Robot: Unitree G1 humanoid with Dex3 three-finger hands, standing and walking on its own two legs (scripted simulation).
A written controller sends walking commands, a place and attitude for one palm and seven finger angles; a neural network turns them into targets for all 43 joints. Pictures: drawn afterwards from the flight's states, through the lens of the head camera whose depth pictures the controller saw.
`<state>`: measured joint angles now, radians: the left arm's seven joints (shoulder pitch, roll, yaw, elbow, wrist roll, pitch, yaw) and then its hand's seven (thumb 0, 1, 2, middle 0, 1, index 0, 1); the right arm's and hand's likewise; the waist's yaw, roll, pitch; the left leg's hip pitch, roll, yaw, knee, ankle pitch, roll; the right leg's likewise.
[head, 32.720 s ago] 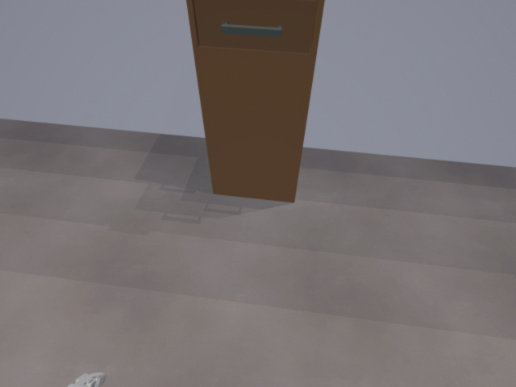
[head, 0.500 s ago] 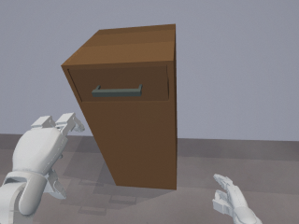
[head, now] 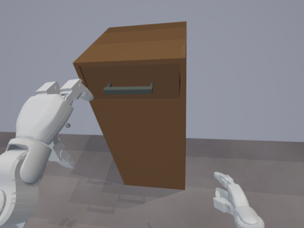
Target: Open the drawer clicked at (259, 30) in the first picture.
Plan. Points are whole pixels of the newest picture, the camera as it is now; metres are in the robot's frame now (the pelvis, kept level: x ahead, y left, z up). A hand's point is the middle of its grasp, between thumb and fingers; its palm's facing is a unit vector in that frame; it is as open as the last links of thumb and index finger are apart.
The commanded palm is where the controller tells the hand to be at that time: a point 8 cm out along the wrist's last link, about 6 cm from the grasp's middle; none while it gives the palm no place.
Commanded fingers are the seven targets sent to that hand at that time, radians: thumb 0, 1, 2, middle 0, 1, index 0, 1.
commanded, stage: draw the hand back to the body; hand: left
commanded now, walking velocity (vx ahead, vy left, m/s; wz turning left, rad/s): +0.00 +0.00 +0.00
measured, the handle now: (129, 87) +0.59 +0.20 +0.09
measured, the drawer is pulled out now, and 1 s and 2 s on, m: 0.00 0.00 0.00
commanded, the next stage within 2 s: step back with the hand held close in 1.70 s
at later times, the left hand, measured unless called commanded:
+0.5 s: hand (54, 136) +0.21 +0.23 +0.22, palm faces +0.28 -0.12 -0.95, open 13.9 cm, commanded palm +0.15 +0.23 +0.29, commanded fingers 0.00 -0.50 0.30 -0.30 -1.20 -0.30 -1.20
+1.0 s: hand (41, 121) +0.19 +0.21 +0.28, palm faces +0.48 -0.82 -0.31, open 12.9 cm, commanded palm +0.15 +0.26 +0.28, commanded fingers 0.00 0.06 0.54 -0.26 -0.84 -0.26 -0.84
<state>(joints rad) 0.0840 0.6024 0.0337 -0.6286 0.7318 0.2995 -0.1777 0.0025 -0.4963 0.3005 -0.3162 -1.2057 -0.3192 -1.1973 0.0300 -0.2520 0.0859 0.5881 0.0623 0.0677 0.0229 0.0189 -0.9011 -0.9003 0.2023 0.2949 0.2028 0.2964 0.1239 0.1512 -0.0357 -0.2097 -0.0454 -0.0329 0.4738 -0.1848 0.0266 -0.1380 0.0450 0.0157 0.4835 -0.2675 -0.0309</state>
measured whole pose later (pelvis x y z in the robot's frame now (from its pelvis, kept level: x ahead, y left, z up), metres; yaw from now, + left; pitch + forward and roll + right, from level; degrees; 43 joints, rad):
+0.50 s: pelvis +0.00 +0.01 +0.00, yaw +0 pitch -5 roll +0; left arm 0.17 0.62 0.07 -0.66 0.73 0.33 -0.18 0.00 -0.50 0.30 -0.32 -1.21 -0.32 -1.20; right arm 0.03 -0.26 0.09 0.57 0.07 0.10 0.04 0.02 -0.90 -0.90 0.20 0.29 0.20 0.30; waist 0.13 0.14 -0.03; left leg -0.21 -0.05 -0.03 0.49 -0.19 0.03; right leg -0.14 0.04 0.02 0.49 -0.27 -0.02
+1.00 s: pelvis +0.02 +0.00 +0.00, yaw +1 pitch -5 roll -1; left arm 0.32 0.38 0.41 -0.74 -0.09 -0.14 0.10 0.00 -0.26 0.40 -0.30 -1.05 -0.30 -1.04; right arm 0.21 -0.20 0.06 0.64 0.01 -0.13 -0.06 0.02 -0.90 -0.90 0.20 0.30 0.21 0.30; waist 0.07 0.04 0.02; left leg -0.18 -0.02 -0.06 0.49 -0.22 0.02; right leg -0.06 0.07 0.00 0.40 -0.25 -0.04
